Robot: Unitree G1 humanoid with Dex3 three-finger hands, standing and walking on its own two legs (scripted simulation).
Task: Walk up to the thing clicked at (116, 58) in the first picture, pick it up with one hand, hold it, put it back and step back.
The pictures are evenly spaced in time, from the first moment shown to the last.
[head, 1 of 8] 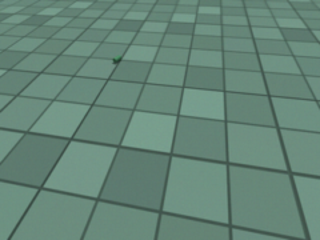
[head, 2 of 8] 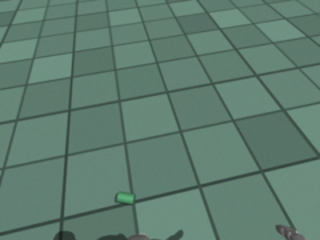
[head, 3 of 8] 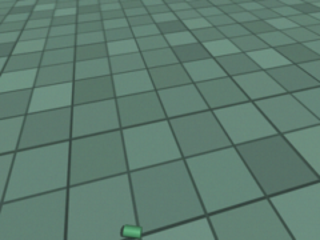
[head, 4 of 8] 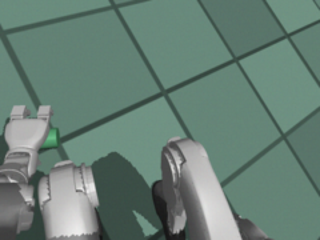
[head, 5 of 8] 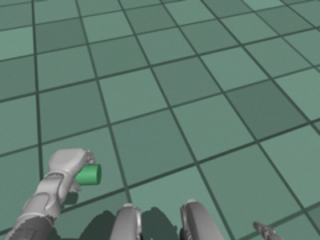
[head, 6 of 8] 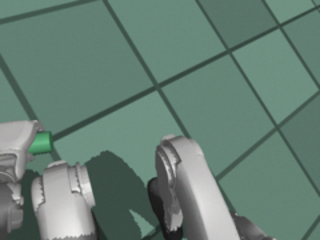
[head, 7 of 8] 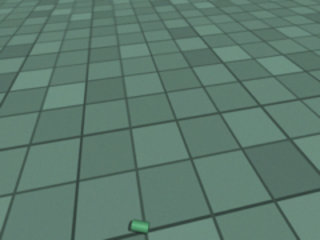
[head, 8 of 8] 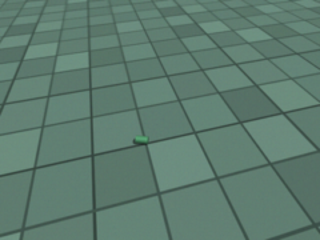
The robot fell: no
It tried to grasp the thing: yes
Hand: left
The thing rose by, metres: 0.67
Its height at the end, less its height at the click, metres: +0.00
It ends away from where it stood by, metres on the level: 0.01
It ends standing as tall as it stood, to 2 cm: yes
